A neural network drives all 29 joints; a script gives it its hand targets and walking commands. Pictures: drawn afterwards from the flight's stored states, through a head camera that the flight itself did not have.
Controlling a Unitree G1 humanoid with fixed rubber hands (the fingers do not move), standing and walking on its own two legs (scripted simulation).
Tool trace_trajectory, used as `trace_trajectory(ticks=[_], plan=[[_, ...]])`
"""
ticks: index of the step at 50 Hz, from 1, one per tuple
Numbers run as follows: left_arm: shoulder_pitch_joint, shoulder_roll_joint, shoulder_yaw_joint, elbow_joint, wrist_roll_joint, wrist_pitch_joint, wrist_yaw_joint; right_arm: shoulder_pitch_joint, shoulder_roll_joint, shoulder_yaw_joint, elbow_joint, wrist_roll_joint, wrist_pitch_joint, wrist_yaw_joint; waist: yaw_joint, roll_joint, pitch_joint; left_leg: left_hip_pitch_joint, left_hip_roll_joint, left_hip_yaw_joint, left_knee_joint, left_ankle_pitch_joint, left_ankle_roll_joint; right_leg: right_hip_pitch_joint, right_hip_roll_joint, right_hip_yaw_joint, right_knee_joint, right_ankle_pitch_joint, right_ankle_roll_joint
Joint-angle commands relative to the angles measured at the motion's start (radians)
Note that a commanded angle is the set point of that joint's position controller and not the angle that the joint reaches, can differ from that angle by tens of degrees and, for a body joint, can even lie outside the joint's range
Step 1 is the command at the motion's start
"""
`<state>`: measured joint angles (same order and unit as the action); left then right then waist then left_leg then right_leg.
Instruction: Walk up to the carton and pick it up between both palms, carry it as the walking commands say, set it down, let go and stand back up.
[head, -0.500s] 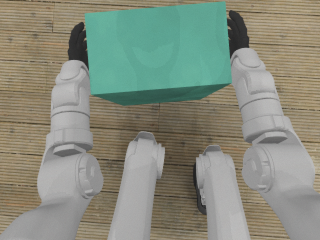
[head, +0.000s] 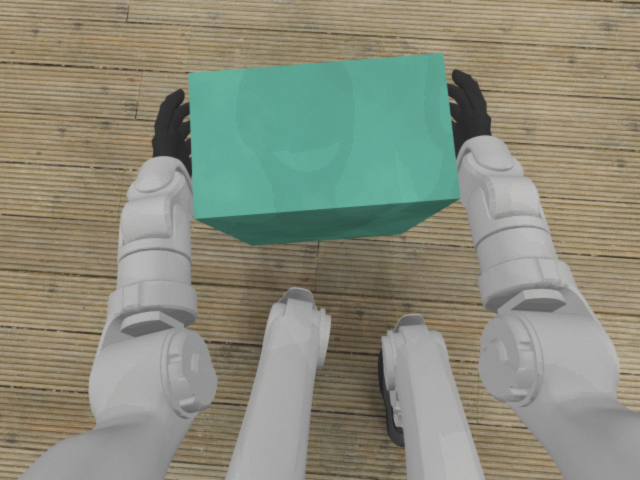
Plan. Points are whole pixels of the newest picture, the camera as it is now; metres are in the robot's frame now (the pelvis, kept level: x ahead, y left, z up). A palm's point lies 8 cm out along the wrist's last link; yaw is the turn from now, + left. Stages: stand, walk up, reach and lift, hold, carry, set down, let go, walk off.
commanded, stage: reach and lift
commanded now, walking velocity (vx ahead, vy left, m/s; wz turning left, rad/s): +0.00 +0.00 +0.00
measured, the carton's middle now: (322, 175) +0.46 +0.10 -0.15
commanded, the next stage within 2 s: none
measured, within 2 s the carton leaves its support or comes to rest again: neither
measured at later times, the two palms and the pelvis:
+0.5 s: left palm (148, 151) +0.42 +0.27 -0.01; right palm (503, 128) +0.49 -0.07 +0.00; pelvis +0.02 +0.00 +0.06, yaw +1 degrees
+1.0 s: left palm (110, 140) +0.40 +0.26 +0.07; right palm (559, 113) +0.47 -0.08 +0.07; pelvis +0.04 +0.00 +0.13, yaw +3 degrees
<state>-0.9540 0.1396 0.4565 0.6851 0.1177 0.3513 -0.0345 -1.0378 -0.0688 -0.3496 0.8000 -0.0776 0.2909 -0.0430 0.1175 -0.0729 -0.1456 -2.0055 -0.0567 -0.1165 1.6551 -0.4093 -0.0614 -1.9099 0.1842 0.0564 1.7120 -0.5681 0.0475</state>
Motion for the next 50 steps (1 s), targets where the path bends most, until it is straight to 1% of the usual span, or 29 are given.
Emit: trace_trajectory(ticks=[1, 9, 16, 25, 36, 50], plan=[[-0.630, -0.964, -0.511, -0.079, -0.116, -0.018, -0.218, -0.602, 1.001, 0.437, -0.066, 0.075, -0.021, 0.174, 0.065, 0.039, -1.022, 0.861, -0.054, 0.173, -0.137, 0.221, 0.027, 0.297, 0.048, -0.110, -0.229, 0.146, -0.027], [-0.582, -1.001, -0.556, -0.105, -0.135, -0.018, -0.216, -0.554, 1.028, 0.473, -0.097, 0.085, -0.024, 0.179, 0.058, 0.044, -1.035, 0.939, -0.059, 0.167, -0.184, 0.247, 0.024, 0.366, 0.045, -0.103, -0.281, 0.166, -0.027], [-0.522, -1.028, -0.581, -0.105, -0.142, -0.022, -0.211, -0.495, 1.044, 0.489, -0.106, 0.087, -0.030, 0.183, 0.047, 0.052, -1.005, 0.999, -0.060, 0.157, -0.232, 0.265, 0.023, 0.418, 0.041, -0.092, -0.336, 0.182, -0.029], [-0.430, -1.043, -0.585, -0.097, -0.136, -0.039, -0.205, -0.402, 1.059, 0.497, -0.103, 0.082, -0.043, 0.185, 0.040, 0.053, -0.952, 1.075, -0.060, 0.145, -0.304, 0.309, 0.025, 0.491, 0.031, -0.074, -0.415, 0.214, -0.026], [-0.353, -1.050, -0.584, -0.101, -0.125, -0.059, -0.200, -0.315, 1.063, 0.491, -0.109, 0.057, -0.057, 0.186, 0.026, 0.055, -0.891, 1.177, -0.060, 0.128, -0.404, 0.320, 0.028, 0.587, 0.018, -0.056, -0.514, 0.223, -0.025], [-0.253, -1.060, -0.586, -0.116, -0.106, -0.067, -0.209, -0.197, 1.074, 0.499, -0.125, 0.028, -0.060, 0.201, 0.016, 0.059, -0.807, 1.322, -0.057, 0.106, -0.537, 0.353, 0.031, 0.740, -0.005, -0.030, -0.646, 0.257, -0.026]])
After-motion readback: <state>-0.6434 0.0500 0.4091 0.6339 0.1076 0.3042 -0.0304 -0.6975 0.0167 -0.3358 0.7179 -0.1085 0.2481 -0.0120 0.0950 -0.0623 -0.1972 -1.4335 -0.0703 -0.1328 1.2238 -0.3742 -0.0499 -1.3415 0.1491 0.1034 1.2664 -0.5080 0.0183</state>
